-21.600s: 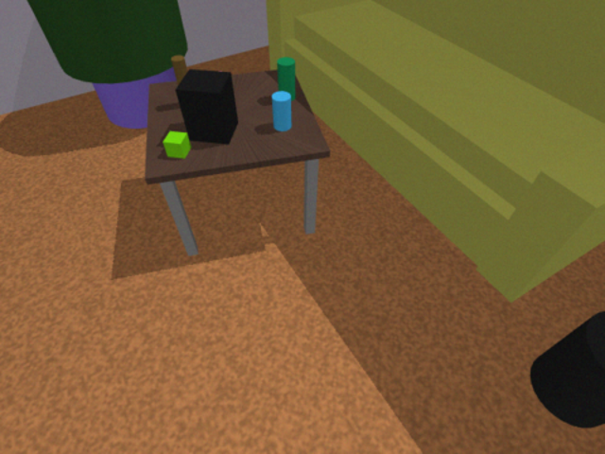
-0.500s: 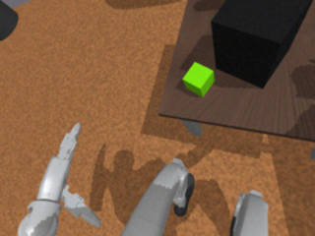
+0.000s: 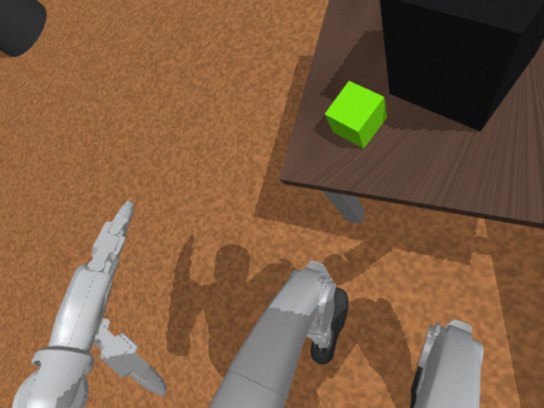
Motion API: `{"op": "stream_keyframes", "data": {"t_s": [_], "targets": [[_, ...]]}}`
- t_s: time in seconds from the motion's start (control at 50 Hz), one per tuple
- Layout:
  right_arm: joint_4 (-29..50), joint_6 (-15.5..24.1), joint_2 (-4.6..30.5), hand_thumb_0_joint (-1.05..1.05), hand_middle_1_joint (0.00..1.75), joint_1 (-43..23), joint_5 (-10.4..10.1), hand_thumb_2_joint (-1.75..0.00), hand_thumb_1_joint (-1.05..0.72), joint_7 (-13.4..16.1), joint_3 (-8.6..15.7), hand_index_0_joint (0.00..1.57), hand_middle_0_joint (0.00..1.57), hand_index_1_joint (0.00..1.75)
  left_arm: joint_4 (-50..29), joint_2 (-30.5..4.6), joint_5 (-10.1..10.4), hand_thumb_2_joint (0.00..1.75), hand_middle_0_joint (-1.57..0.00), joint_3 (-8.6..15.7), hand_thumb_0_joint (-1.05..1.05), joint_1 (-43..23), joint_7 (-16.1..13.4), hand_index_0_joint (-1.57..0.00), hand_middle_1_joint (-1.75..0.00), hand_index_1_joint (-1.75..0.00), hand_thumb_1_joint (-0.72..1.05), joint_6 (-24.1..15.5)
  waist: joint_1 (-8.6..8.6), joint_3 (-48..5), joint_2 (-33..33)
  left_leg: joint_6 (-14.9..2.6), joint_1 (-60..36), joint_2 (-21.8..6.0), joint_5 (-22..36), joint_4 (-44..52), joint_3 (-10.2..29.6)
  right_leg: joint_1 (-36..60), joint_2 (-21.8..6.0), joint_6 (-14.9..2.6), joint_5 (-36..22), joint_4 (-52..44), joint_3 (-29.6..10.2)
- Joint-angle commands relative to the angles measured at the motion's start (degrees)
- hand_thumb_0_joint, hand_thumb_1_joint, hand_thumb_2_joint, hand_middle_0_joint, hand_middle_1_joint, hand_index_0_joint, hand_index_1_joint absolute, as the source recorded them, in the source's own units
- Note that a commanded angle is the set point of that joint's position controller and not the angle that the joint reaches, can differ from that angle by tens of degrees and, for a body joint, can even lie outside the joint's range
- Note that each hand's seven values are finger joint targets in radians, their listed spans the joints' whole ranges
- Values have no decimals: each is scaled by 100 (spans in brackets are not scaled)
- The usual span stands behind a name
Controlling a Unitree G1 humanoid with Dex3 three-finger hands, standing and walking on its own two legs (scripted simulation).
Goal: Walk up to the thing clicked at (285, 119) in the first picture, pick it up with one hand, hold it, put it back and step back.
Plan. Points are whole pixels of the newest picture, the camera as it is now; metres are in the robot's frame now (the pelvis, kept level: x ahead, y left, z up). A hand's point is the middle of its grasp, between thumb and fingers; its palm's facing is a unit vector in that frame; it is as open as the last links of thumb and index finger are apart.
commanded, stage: lower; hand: right
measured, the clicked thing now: out of the picture +0.58 -0.29 -0.05
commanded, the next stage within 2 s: loosen in 0.04 s
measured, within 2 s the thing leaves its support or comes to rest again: neither
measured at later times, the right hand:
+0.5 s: hand out of the picture +0.58 -0.29 -0.04, palm faces +0.39 +0.92 -0.02, open 11.6 cm
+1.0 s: hand out of the picture +0.58 -0.33 +0.00, palm faces +0.43 +0.90 -0.04, open 15.5 cm
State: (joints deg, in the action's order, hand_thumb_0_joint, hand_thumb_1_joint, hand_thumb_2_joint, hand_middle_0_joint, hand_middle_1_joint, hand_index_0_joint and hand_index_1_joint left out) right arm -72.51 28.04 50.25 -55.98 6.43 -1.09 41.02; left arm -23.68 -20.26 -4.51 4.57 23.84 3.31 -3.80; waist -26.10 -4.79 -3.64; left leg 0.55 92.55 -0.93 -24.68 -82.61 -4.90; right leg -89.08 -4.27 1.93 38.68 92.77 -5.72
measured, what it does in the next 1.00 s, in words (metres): stands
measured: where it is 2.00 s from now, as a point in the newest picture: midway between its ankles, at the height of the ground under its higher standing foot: (370, 374)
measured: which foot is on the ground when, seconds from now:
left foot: down 0.00-1.00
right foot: down 0.00-1.00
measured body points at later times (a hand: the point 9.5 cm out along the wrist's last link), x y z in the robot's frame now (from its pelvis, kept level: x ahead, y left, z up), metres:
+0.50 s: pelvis -0.01 +0.00 -0.02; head +0.23 -0.09 +0.35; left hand +0.17 +0.25 +0.10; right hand +0.55 -0.34 -0.04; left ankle +0.11 +0.13 -0.54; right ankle +0.02 -0.13 -0.54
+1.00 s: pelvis +0.00 +0.00 -0.01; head +0.24 -0.08 +0.36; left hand +0.17 +0.27 +0.09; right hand +0.55 -0.38 +0.00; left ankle +0.11 +0.13 -0.54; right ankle +0.02 -0.13 -0.54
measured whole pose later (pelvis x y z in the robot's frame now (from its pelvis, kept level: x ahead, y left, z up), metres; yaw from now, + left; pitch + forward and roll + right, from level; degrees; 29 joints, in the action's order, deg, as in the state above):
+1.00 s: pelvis +0.00 +0.00 -0.01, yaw +0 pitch +35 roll +6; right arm -63.7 20.6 55.0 -56.7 6.1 -4.6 43.9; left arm -22.3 -21.4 -2.5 5.8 25.0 2.9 -0.1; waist -25.2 -4.9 -4.0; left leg 0.7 94.3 -0.6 -24.7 -84.2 -4.4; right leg -90.5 -4.5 1.9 39.1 94.5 -5.4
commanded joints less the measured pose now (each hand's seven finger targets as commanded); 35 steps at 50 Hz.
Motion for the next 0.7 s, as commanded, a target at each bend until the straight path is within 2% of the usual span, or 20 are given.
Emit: {"op": "stream_keyframes", "data": {"t_s": [0.0,0.04,0.08,0.1,0.12,0.14,0.2,0.24,0.28,0.34,0.38,0.4,0.44,0.46,0.48,0.54,0.56,0.62,0.66,0.68], "targets": [[1453,480,1823,0,142,-2194,-95,-128,-23,33,41,135,130,142,-942,-1132,43,5,-5,989,0,590,-166,-5,-5,-6,-55,-227,123,-3889,2950,-214,-2715,238,1281,461,205,2381,96,-121,-2531,-1095,129],[1428,456,1805,0,139,-2078,-45,-125,-21,19,-26,134,129,139,-924,-1170,17,6,-6,1060,0,582,-178,-5,-5,-6,-56,-223,150,-3800,3052,-221,-2582,231,1236,456,217,2400,99,-122,-2491,-1054,154],[1078,385,1496,0,138,-1871,-101,-123,-20,-32,-139,133,129,138,-897,-1147,46,5,-6,1027,0,677,-164,-5,-5,-6,-56,-239,62,-3637,2807,-219,-2590,246,1265,427,176,2167,108,-126,-2400,-1046,132],[1458,423,1849,0,136,-2085,-116,-120,-17,-7,76,132,128,136,-853,-1124,46,5,-6,1001,0,655,-160,-5,-5,-6,-56,-234,149,-3628,2999,-237,-2596,224,1285,382,214,2094,111,-118,-2413,-1030,153],[1223,382,1744,0,134,-1961,-101,-118,-17,-13,-3,133,128,134,-946,-1159,57,5,-5,1039,0,661,-160,-5,-5,-6,-56,-241,104,-3674,2911,-221,-2631,229,1308,389,208,2122,105,-134,-2418,-1013,147],[1284,361,1831,0,130,-2025,-79,-110,-12,-4,31,135,131,130,-966,-1139,52,5,-6,1027,0,585,-161,-6,-5,-5,-55,-241,145,-3709,2888,-218,-2662,217,1306,377,236,2032,114,-149,-2357,-957,170],[1338,315,1791,0,106,-2070,-52,-86,1,-16,-8,125,123,106,-1043,-1162,55,3,-5,1077,0,707,-139,-7,-5,-4,-52,-208,90,-3782,2936,-223,-2676,214,1443,323,225,2087,109,-136,-2532,-924,175],[1258,242,1723,0,92,-2015,-15,-70,14,-18,-77,118,116,92,-1105,-1217,56,3,-5,1143,0,720,-133,-7,-6,-4,-53,-192,112,-3752,2976,-235,-2586,220,1271,309,200,2066,120,-127,-2396,-971,156],[1452,227,1822,0,79,-2191,12,-54,27,-5,-44,113,112,79,-1148,-1208,65,4,-6,1120,0,688,-127,-6,-6,-5,-53,-171,145,-3809,3027,-239,-2453,222,1172,279,174,2211,106,-109,-2442,-974,126],[1339,134,1695,0,63,-2114,20,-31,47,-39,-139,95,93,63,-1201,-1229,78,7,-6,1177,0,690,-118,-5,-5,-6,-56,-169,79,-3817,2989,-237,-2464,216,1228,267,175,2151,105,-125,-2456,-892,132],[1560,124,1799,0,53,-2227,-29,-20,58,-29,-24,86,84,53,-1147,-1199,87,7,-6,1127,0,809,-106,-4,-5,-7,-57,-143,77,-3741,3024,-247,-2484,209,1302,247,179,2076,112,-112,-2453,-911,149],[1373,69,1723,0,47,-2105,-18,-16,61,-33,-94,79,77,47,-1193,-1215,98,7,-6,1155,0,774,-104,-4,-5,-7,-57,-144,89,-3741,2952,-238,-2536,213,1179,295,179,1994,126,-134,-2235,-948,157],[1461,49,1766,0,40,-2196,-24,-11,61,-21,-56,68,66,40,-1200,-1195,118,7,-6,1137,0,783,-108,-4,-5,-7,-57,-137,105,-3650,2807,-223,-2578,202,956,351,195,1782,145,-160,-1833,-992,170],[1440,23,1666,0,37,-2164,-29,-10,61,-27,-139,62,61,37,-1198,-1191,124,8,-6,1131,0,737,-114,-4,-5,-7,-58,-135,116,-3633,2834,-225,-2518,212,890,333,181,1808,139,-150,-1783,-1032,168],[1533,28,1763,0,35,-2228,-42,-10,61,-20,-104,59,58,35,-1138,-1196,137,8,-6,1169,0,715,-127,-4,-5,-7,-58,-139,126,-3585,2918,-224,-2406,206,859,334,176,1909,133,-146,-1811,-1014,169],[1546,7,1692,0,29,-2185,-34,-11,61,-8,-130,44,43,29,-1141,-1181,124,7,-6,1160,0,831,-113,-4,-5,-7,-58,-140,84,-3711,2906,-233,-2396,217,1109,263,148,2053,111,-134,-2229,-913,148],[1615,11,1764,0,28,-2224,-25,-11,61,-2,-104,43,41,28,-1158,-1203,129,8,-6,1170,0,788,-118,-4,-5,-7,-58,-143,120,-3695,2965,-239,-2392,208,1100,261,158,2076,114,-132,-2233,-914,151],[1437,-19,1575,0,29,-2102,-38,-16,55,-21,-190,38,36,29,-1126,-1191,142,7,-6,1188,0,774,-126,-4,-5,-7,-58,-136,68,-3622,2868,-230,-2358,212,1038,265,138,1988,118,-149,-2106,-928,146],[1694,3,1752,0,30,-2254,-42,-20,51,-7,-111,37,35,30,-1123,-1205,142,7,-6,1180,0,795,-133,-4,-5,-7,-58,-133,91,-3623,2982,-235,-2313,204,953,284,151,2043,120,-140,-2025,-959,149],[1481,-33,1700,0,33,-2105,-22,-24,50,8,-141,37,35,33,-1249,-1242,145,2,-5,1189,0,739,-134,-5,-2,-2,-54,-134,127,-3653,2889,-231,-2327,217,927,294,130,2080,122,-139,-2052,-996,137]]}}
